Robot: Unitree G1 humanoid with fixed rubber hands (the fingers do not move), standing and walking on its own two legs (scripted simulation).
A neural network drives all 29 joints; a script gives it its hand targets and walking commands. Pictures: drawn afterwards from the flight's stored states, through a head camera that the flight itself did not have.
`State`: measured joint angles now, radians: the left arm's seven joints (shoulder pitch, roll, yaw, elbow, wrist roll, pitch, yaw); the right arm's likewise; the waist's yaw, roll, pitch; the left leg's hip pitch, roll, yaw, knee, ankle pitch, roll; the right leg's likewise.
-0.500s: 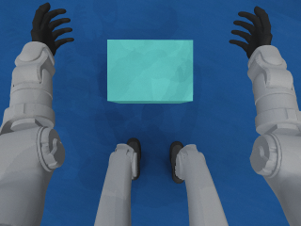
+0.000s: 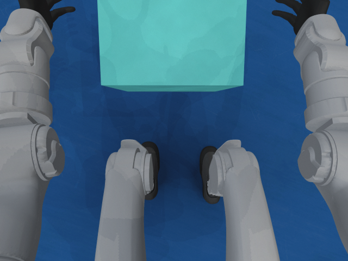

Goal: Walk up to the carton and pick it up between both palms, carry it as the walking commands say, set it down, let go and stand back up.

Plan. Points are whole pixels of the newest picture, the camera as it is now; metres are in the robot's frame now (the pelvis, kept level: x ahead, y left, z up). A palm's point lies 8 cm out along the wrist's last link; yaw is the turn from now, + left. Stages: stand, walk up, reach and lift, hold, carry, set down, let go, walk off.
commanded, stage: reach and lift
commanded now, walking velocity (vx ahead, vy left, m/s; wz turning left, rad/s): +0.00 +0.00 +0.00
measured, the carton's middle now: (171, 49) +0.53 +0.04 -0.32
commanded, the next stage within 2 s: none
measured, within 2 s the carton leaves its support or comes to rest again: neither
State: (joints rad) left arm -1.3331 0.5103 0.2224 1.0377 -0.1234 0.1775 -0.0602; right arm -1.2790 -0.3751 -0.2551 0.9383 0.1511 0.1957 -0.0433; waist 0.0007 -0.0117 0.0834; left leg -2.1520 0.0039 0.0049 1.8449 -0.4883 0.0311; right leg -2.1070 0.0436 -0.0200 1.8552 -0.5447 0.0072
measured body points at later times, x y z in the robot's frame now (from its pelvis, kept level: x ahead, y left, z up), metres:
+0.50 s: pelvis +0.00 +0.00 -0.10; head +0.36 +0.02 +0.15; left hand +0.54 +0.26 -0.27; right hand +0.55 -0.20 -0.27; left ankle +0.11 +0.11 -0.43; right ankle +0.10 -0.11 -0.43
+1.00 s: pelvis -0.01 +0.00 -0.10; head +0.35 +0.02 +0.16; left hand +0.54 +0.25 -0.26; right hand +0.55 -0.18 -0.26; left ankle +0.11 +0.11 -0.43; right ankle +0.10 -0.11 -0.43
